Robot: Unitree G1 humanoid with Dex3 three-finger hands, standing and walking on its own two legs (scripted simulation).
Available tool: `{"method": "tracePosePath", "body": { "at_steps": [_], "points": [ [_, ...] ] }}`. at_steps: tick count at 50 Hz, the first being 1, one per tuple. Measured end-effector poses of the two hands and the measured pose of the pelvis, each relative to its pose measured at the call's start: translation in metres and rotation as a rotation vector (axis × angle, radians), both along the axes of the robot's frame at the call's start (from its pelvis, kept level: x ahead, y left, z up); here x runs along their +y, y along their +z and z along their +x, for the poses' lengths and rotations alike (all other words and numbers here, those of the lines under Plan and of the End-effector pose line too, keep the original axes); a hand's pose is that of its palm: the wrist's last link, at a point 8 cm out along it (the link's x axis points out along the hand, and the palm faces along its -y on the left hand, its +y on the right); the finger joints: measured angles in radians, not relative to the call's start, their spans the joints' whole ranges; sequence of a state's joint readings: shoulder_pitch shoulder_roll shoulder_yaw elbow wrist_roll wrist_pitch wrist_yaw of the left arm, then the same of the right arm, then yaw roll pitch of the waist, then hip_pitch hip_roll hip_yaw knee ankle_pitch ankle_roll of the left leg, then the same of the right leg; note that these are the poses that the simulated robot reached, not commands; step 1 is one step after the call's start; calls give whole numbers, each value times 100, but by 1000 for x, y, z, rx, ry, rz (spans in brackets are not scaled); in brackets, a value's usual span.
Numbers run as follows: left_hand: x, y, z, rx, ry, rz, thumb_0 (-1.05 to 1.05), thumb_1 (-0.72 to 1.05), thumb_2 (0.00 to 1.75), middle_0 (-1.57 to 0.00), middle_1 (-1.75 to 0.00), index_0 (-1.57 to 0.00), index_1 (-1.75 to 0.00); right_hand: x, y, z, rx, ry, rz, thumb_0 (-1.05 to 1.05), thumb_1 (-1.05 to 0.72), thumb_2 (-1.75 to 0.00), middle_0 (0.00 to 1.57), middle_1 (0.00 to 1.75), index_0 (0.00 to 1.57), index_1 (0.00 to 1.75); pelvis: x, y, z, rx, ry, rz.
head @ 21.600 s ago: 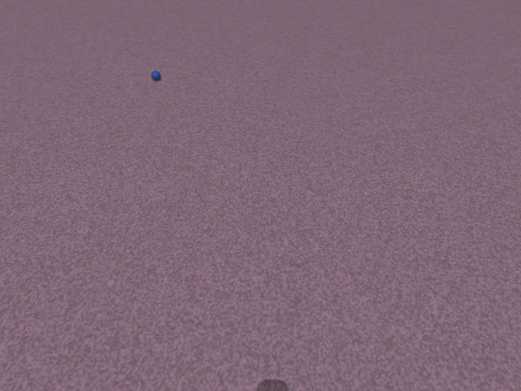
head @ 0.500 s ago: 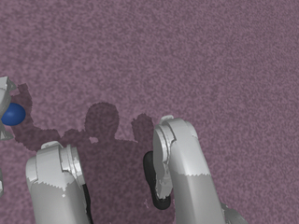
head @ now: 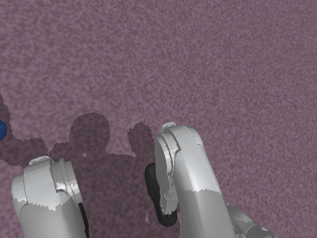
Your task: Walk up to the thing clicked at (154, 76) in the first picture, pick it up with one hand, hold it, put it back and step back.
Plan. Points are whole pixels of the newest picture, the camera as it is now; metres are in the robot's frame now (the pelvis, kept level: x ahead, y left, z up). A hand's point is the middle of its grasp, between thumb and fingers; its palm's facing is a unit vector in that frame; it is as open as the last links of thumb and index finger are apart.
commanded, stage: rest palm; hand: left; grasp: from above
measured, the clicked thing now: out of the picture +0.41 +0.31 -0.26
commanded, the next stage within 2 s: close in 0.20 s
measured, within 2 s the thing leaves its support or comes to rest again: neither
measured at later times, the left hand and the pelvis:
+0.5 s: hand out of the picture +0.41 +0.31 -0.23, palm faces -0.42 -0.15 -0.89, open 13.7 cm; pelvis +0.00 +0.01 +0.00, yaw -2 degrees
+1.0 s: hand out of the picture +0.40 +0.30 -0.24, palm faces -0.42 -0.13 -0.90, open 12.0 cm; pelvis -0.01 +0.01 +0.00, yaw -3 degrees
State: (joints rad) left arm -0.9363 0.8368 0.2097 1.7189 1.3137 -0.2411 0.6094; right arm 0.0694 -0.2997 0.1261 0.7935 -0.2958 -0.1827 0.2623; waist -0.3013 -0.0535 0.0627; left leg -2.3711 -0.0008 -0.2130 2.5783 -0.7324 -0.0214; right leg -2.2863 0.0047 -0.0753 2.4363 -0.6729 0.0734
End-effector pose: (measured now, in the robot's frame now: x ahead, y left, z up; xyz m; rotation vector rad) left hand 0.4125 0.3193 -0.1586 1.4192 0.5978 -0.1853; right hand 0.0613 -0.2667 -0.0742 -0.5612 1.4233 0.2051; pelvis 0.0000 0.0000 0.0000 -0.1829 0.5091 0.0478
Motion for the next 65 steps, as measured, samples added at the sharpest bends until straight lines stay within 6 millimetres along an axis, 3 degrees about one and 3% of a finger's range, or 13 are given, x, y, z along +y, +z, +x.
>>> {"method": "tracePosePath", "body": {
  "at_steps": [12, 26, 35, 49, 65],
  "points": [
    [-7, -11, -5, -42, -88, -33, 0, -52, 100, -8, -98, -7, -99, 7, 7, -16, 62, 12, 4, 0, -90, -90, 20, 30, 20, 30, 2, -1, 0, -19, -7, -16],
    [-9, -15, 0, -49, -37, -3, 0, -42, 94, -12, -99, -13, -98, 1, 15, -14, 18, 48, -2, 0, -89, -90, 20, 30, 20, 30, 5, -4, -3, -39, -15, -30],
    [-5, -22, -5, -16, -35, -16, 0, -33, 84, -17, -98, -20, -95, 9, 14, -15, 32, 74, 24, 0, -90, -90, 20, 30, 20, 30, 6, -4, -4, -53, -16, -36],
    [-14, -25, -5, -63, -87, -6, 0, -17, 74, -29, -89, -32, -86, 13, 18, -7, 15, 120, 39, 0, -90, -90, 20, 30, 20, 30, 8, -3, -5, -63, -23, -51],
    [-1, -30, -3, -8, -26, -15, 0, -4, 63, -39, -83, -43, -78, 11, 24, -13, 36, 104, 42, 0, -90, -90, 20, 30, 20, 30, 8, -1, -4, -57, -19, -56]
  ]
}}
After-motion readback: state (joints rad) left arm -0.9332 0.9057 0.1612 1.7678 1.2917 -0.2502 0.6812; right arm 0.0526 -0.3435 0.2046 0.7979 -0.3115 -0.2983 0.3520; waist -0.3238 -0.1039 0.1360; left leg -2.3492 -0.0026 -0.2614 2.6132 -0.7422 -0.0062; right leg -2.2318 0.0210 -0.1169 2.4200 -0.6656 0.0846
